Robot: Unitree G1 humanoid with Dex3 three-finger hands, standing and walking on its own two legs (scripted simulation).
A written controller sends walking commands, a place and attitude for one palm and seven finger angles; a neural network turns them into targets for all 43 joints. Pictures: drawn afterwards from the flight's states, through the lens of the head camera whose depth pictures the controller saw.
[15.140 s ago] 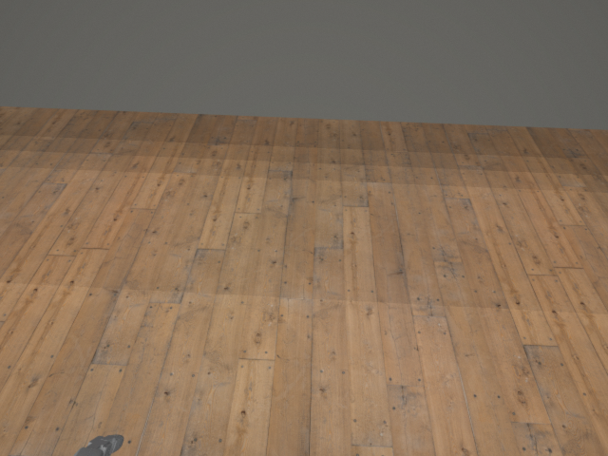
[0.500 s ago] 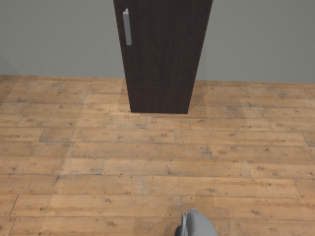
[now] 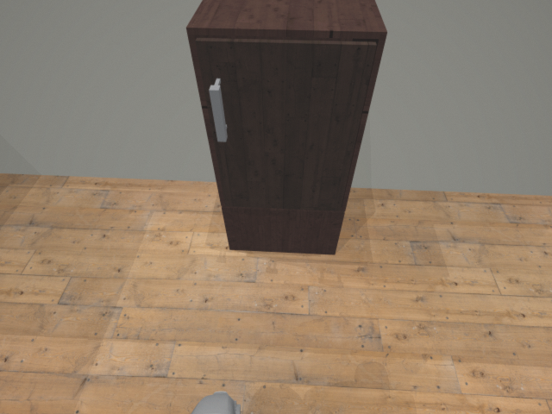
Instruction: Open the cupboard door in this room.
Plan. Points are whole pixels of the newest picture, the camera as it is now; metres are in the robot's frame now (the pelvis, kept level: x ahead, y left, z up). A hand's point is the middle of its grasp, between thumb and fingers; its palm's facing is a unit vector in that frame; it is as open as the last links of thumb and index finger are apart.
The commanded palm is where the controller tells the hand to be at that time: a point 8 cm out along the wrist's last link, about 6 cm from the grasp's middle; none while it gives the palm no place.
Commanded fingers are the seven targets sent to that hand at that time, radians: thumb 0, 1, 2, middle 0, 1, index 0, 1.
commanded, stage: take the last steps up to it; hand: left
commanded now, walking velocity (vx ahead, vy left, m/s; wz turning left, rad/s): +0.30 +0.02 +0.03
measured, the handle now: (220, 110) +0.82 +0.23 -0.03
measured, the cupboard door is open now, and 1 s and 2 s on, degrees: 0 0 0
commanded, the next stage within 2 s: come to a stop and stand still in 0.56 s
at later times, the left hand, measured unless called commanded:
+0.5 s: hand (161, 366) +0.22 +0.23 -0.17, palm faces +0.03 -0.98 -0.18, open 7.4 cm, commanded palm none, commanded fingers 0.00 0.90 0.90 -0.20 -0.30 -0.20 -0.30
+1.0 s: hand (198, 308) +0.33 +0.19 -0.16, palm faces +0.04 -0.96 -0.27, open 7.3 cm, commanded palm none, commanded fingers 0.00 0.90 0.90 -0.20 -0.30 -0.20 -0.30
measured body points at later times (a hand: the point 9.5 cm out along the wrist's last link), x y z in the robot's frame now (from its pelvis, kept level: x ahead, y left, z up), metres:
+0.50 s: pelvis +0.17 +0.05 +0.00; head +0.19 +0.05 +0.45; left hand +0.22 +0.29 -0.16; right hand +0.13 -0.18 -0.15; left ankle +0.11 +0.15 -0.74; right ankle +0.23 -0.09 -0.68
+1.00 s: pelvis +0.26 +0.00 +0.00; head +0.30 -0.03 +0.44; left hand +0.33 +0.24 -0.14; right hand +0.33 -0.25 -0.17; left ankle +0.25 +0.15 -0.67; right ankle +0.31 -0.10 -0.74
